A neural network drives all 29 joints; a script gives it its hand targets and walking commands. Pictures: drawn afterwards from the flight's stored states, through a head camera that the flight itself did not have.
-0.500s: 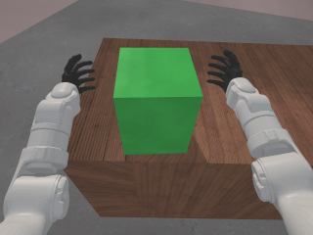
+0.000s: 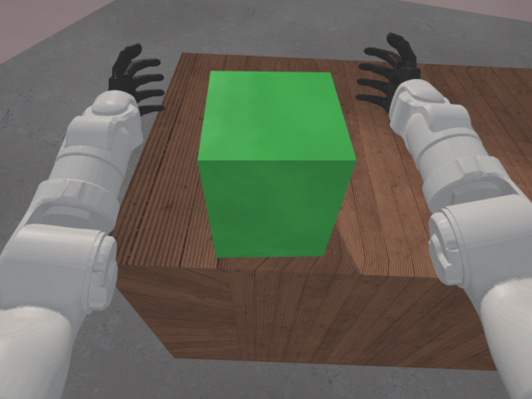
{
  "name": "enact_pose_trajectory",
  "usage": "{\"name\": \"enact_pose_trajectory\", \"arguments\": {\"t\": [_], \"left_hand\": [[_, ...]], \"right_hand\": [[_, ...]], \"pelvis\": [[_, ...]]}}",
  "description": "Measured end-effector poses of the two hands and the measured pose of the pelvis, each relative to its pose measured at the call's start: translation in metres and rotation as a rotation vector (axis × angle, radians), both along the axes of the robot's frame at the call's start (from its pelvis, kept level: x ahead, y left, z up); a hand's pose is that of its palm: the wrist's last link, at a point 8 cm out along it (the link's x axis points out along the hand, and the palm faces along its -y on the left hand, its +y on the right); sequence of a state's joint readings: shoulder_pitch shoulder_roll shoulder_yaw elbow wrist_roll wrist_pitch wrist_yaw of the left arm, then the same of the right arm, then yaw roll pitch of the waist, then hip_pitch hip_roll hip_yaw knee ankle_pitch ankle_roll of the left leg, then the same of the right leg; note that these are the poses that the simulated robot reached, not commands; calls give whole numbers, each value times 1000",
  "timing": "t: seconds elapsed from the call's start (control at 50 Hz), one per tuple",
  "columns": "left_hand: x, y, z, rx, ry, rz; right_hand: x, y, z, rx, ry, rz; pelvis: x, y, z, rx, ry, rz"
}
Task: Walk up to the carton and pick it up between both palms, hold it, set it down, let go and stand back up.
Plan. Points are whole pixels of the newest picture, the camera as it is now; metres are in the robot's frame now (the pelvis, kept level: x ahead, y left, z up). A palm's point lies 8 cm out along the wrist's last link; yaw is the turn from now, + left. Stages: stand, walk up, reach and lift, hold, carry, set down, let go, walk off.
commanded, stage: reach and lift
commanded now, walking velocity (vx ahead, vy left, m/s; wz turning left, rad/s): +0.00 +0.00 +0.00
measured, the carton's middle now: (270, 169) +0.49 +0.01 +0.06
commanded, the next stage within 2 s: none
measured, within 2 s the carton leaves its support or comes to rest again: neither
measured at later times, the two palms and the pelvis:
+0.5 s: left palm (150, 163) +0.46 +0.21 +0.10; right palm (366, 152) +0.49 -0.14 +0.11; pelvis +0.00 +0.00 -0.01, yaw +0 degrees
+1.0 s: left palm (168, 160) +0.47 +0.18 +0.10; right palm (362, 151) +0.49 -0.14 +0.11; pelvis -0.01 +0.00 -0.01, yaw -1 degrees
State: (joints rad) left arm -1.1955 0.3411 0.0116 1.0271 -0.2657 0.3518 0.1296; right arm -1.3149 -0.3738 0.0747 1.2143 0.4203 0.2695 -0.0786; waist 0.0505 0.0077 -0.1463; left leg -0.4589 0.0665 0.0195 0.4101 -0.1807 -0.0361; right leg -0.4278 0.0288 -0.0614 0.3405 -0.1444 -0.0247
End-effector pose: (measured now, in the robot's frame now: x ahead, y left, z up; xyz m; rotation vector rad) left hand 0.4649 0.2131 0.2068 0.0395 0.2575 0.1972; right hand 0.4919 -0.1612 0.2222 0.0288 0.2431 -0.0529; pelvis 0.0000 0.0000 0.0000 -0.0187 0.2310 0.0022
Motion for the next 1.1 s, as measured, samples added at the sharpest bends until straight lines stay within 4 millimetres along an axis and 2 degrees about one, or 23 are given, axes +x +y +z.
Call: {"name": "enact_pose_trajectory", "arguments": {"t": [0.12,0.42,0.56,0.66,0.92,1.1], "left_hand": [[2,3,-16,3,9,7],[-7,-6,-95,-18,30,11],[-9,-9,-116,-22,16,4],[-7,-13,-120,-19,0,-5],[1,-29,-111,-30,-10,-30],[4,-44,-110,-32,-29,-60]], "right_hand": [[3,7,-16,-9,26,3],[-4,16,-96,-43,60,27],[-7,20,-116,-45,39,40],[-7,21,-120,-41,23,38],[-3,21,-111,-41,16,41],[-4,25,-112,-33,7,22]], "pelvis": [[0,-1,0,1,11,5],[-2,-3,-6,0,91,5],[-3,-2,-10,1,142,6],[-4,0,-12,-1,162,4],[-6,4,-12,3,167,-13],[-5,6,-8,8,150,-18]]}}
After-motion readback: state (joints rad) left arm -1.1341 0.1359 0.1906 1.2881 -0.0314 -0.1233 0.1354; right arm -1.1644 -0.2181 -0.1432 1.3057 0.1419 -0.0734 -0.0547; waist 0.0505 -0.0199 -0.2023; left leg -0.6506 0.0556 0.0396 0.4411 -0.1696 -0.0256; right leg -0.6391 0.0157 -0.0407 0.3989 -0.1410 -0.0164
